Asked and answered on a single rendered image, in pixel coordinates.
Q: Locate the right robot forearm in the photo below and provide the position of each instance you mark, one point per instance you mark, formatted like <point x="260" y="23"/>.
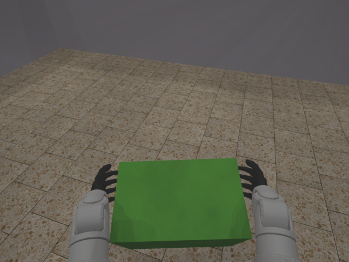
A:
<point x="274" y="230"/>

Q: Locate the left robot forearm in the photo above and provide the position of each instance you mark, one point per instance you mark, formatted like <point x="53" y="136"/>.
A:
<point x="90" y="229"/>

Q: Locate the right robot hand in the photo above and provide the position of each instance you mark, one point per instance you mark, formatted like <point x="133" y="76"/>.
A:
<point x="256" y="178"/>

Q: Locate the left robot hand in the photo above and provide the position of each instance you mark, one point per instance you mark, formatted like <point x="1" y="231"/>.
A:
<point x="100" y="183"/>

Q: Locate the carton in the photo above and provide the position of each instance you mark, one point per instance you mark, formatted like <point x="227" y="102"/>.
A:
<point x="179" y="204"/>

